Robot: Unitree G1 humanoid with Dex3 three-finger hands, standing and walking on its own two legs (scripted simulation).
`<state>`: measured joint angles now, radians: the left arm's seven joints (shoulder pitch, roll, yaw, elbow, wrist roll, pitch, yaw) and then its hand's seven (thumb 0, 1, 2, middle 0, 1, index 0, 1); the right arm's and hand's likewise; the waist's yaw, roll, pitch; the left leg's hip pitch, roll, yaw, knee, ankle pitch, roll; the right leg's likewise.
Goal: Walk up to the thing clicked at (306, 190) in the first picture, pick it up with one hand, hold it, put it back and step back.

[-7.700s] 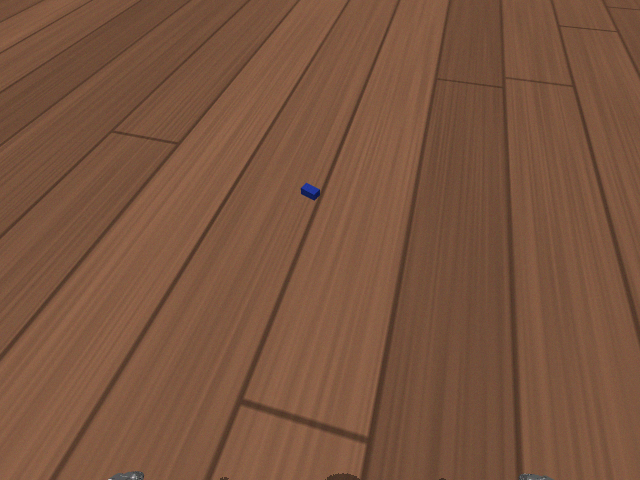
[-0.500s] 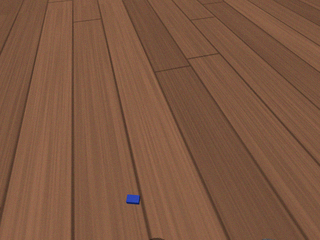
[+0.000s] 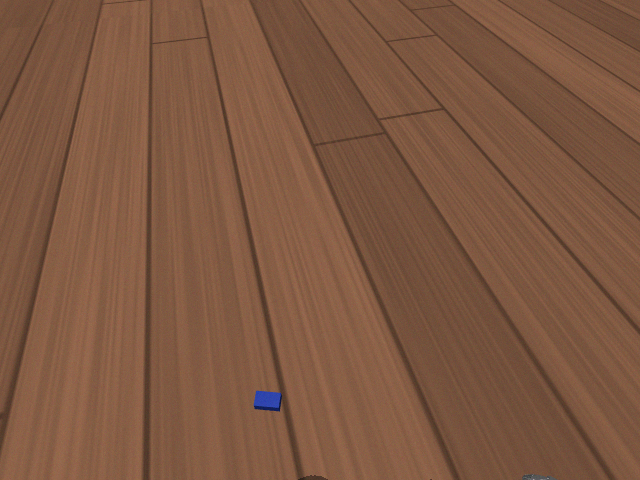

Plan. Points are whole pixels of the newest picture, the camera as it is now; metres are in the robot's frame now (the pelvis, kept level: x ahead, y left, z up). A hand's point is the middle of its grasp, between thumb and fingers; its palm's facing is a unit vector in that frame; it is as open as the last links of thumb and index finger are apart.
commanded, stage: stand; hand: left
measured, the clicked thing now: (268, 401) +0.42 +0.18 -0.76
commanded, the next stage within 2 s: none
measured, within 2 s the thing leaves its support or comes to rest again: neither
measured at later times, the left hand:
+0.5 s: hand out of the picture +0.08 +0.26 -0.16, palm faces -0.02 -0.94 -0.35, open 7.4 cm
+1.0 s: hand out of the picture +0.08 +0.26 -0.16, palm faces -0.02 -0.94 -0.35, open 7.4 cm
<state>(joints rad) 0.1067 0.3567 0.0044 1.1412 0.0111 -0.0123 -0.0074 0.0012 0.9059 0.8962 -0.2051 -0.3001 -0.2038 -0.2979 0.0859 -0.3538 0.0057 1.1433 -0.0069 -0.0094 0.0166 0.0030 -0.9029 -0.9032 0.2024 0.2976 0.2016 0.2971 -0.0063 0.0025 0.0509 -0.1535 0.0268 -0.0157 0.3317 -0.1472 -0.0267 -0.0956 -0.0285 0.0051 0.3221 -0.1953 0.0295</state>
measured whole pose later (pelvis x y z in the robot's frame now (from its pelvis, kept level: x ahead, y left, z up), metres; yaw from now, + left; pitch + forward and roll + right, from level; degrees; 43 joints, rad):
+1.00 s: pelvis +0.01 +0.00 +0.00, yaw +0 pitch -2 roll +0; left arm 0.12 0.35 0.01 1.13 0.01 -0.01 -0.01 0.00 0.91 0.90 -0.21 -0.30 -0.20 -0.30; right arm 0.10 -0.35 0.01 1.13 0.00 -0.01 0.01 0.00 -0.90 -0.90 0.20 0.30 0.20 0.30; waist 0.00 0.00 0.06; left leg -0.14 0.03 -0.01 0.33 -0.16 -0.03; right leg -0.07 -0.03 0.00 0.31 -0.21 0.03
